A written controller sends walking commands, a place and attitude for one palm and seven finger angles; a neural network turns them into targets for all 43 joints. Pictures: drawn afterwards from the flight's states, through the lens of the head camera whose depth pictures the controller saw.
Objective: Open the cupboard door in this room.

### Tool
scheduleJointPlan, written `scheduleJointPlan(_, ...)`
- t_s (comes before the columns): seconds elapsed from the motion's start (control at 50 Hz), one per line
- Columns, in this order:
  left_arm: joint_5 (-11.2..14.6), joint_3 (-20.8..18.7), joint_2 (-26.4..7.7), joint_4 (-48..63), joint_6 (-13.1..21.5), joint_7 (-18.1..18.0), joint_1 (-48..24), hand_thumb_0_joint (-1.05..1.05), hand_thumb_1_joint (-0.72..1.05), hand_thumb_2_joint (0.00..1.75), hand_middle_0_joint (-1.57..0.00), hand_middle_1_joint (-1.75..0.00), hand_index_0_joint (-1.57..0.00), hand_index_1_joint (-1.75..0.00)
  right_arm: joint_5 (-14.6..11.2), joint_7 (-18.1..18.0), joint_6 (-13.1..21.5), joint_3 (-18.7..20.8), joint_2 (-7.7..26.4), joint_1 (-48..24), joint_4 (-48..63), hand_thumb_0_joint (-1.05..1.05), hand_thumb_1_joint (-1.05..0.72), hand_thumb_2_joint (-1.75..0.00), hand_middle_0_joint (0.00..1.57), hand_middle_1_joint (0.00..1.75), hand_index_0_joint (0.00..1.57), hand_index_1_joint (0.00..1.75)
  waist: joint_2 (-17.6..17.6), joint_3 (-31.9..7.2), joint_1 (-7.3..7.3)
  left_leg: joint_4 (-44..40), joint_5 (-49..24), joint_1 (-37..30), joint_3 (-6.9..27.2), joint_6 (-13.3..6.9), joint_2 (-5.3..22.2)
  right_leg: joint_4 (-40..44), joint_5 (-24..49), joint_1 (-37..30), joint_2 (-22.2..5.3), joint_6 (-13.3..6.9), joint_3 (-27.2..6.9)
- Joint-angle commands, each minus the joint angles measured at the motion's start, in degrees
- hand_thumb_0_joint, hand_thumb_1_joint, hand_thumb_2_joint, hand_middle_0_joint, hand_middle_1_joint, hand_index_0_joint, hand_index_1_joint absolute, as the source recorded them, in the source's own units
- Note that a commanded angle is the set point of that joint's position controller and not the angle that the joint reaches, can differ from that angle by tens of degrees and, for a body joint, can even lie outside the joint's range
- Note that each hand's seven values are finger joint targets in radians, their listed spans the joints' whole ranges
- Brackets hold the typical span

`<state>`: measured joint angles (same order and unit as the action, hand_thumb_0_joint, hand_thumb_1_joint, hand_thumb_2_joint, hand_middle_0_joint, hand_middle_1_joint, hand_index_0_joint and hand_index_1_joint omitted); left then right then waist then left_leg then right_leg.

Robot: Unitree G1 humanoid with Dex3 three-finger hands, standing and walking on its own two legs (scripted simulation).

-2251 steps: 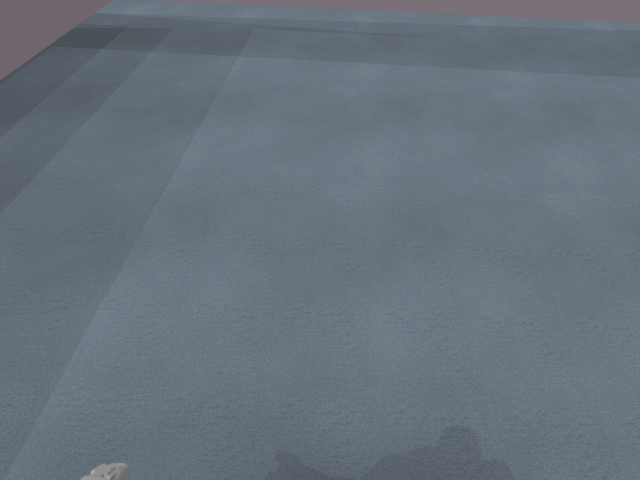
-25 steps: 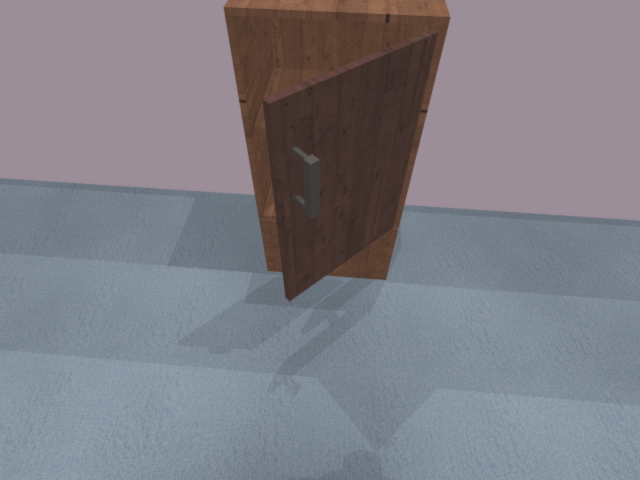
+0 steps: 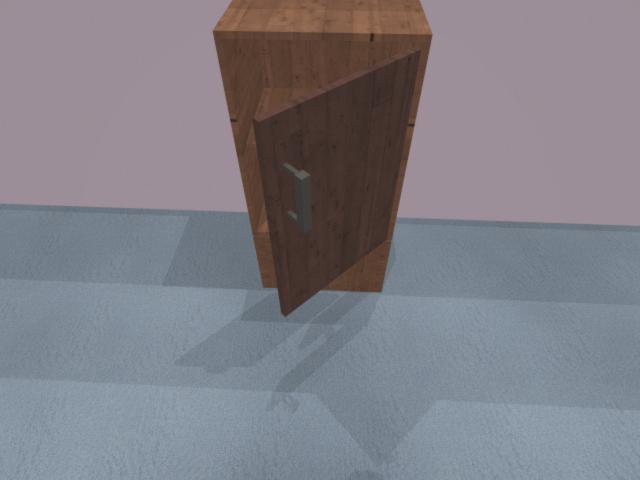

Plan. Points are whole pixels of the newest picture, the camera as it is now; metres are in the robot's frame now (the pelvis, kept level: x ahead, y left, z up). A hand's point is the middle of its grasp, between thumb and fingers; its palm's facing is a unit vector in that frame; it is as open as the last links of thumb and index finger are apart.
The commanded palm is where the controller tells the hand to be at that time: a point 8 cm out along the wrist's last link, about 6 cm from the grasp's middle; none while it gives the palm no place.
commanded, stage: let the arm hang, fingers relaxed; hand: left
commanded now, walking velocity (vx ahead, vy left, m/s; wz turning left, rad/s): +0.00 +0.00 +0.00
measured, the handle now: (296, 198) +0.61 +0.08 -0.02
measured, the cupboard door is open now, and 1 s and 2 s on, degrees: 46 46 46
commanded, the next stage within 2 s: look to check the result in 0.10 s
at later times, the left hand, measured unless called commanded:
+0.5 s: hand out of the picture +0.01 +0.16 -0.17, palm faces +0.04 -0.98 -0.20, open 7.4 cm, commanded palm none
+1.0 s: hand out of the picture +0.03 +0.16 -0.17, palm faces +0.02 -0.98 -0.21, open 7.4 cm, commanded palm none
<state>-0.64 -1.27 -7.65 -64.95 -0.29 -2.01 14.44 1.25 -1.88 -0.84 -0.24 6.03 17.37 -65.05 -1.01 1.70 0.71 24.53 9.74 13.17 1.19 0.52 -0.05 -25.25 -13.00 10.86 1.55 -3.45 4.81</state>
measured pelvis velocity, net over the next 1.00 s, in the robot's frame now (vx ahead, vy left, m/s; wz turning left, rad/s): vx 0.02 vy -0.01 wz -0.05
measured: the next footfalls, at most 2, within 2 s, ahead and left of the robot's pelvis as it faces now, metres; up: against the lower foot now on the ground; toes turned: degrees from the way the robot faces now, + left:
left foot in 1.64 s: +0.10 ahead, +0.10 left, +0.00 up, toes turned -22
right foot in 1.88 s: -0.01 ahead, -0.18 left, +0.00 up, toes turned -32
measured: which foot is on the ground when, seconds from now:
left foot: down 0.00-1.00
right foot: down 0.00-1.00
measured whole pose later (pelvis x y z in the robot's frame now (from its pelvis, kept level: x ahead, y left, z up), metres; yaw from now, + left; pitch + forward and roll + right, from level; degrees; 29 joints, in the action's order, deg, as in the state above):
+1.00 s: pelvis +0.02 -0.01 +0.00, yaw -3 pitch -1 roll +0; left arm -0.8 -2.4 -7.8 -64.1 -1.3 -1.7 14.6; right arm 1.0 -2.5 -1.9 0.9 8.9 13.8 -64.3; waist -1.9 3.3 -0.1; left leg 27.0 13.3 12.4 -0.5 1.8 2.7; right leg -24.8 -14.1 9.7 4.3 -4.8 3.0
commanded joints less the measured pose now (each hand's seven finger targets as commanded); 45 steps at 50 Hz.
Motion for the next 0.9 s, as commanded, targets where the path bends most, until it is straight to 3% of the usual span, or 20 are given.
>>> scheduleJointPlan(0.0, 0.3, -0.9, -5.7, 1.2, 1.0, -0.1, 4.2, 0.0, 0.9, 0.9, -0.2, -0.3, -0.2, -0.3, 0.2, -0.4, 0.8, 1.0, 4.9, 3.6, 1.2, 0.0, -0.9, -0.9, 0.2, 0.3, 0.2, 0.3, 0.1, 3.2, -0.62, -4.2, -1.1, 1.4, 3.5, -2.3, 4.3, 7.7, -2.6, 1.7, -7.5, -0.1, -7.3)
scheduleJointPlan(0.12, 0.2, -0.9, -6.0, 1.1, 1.1, -0.1, 3.9, 0.0, 0.9, 0.9, -0.2, -0.3, -0.2, -0.3, 0.2, -0.3, 0.7, 1.0, 5.4, 2.7, 1.1, 0.0, -0.9, -0.9, 0.2, 0.3, 0.2, 0.3, 0.3, 3.7, -0.38, -4.4, -0.7, 0.4, 3.3, -2.2, 4.3, 8.6, -3.4, 2.4, -7.6, 0.0, -7.6)
scheduleJointPlan(0.18, 0.2, -0.9, -6.2, 1.0, 1.2, -0.1, 4.1, 0.0, 0.9, 0.9, -0.2, -0.3, -0.2, -0.3, 0.1, -0.4, 0.9, 1.0, 5.7, 2.3, 1.1, 0.0, -0.9, -0.9, 0.2, 0.3, 0.2, 0.3, 1.4, 2.5, -0.43, -4.1, -2.6, -0.7, 3.1, -2.3, 4.5, 8.5, -1.6, 1.5, -7.7, 0.1, -7.4)
scheduleJointPlan(0.26, 0.3, -0.8, -6.4, 0.8, 1.4, -0.2, 4.3, 0.0, 0.9, 0.9, -0.2, -0.3, -0.2, -0.3, 0.0, -0.5, 1.0, 0.9, 6.4, 1.7, 1.0, 0.0, -0.9, -0.9, 0.2, 0.3, 0.2, 0.3, 0.2, 1.6, -0.5, -4.0, -4.4, -1.7, 3.0, -2.2, 4.7, 8.2, 1.1, 0.4, -7.7, 0.2, -7.4)
scheduleJointPlan(0.78, 0.4, -0.9, -7.8, 0.9, 1.5, -0.2, 3.0, 0.0, 0.9, 0.9, -0.2, -0.3, -0.2, -0.3, 0.0, -0.5, 1.0, 0.8, 7.3, 0.5, 0.5, 0.0, -0.9, -0.9, 0.2, 0.3, 0.2, 0.3, 1.5, 2.8, -0.57, -4.2, -5.2, -2.1, 2.5, -1.7, 4.7, 9.6, 3.9, -1.2, -7.9, 0.5, -7.4)
scheduleJointPlan(0.84, 0.4, -1.1, -7.2, 1.0, 1.1, -0.3, 3.4, 0.0, 0.9, 0.9, -0.2, -0.3, -0.2, -0.3, 0.1, -0.8, 0.5, 0.9, 6.6, 0.8, 0.3, 0.0, -0.9, -0.9, 0.2, 0.3, 0.2, 0.3, 1.2, 2.7, -0.49, -2.8, -4.5, -2.9, 1.0, -1.4, 5.0, 9.3, 5.9, -0.1, -8.1, 0.7, -8.7)
scheduleJointPlan(0.88, 0.2, -2.0, -8.1, 1.8, 0.4, -0.3, 2.8, 0.0, 0.9, 0.9, -0.2, -0.3, -0.2, -0.3, 0.1, -1.1, -0.1, 1.6, 7.0, 1.2, 0.8, 0.0, -0.9, -0.9, 0.2, 0.3, 0.2, 0.3, 2.8, 3.2, -0.27, -0.3, -2.3, -1.5, -0.9, -1.1, 4.9, 8.7, 7.8, 0.4, -8.7, 0.4, -10.3)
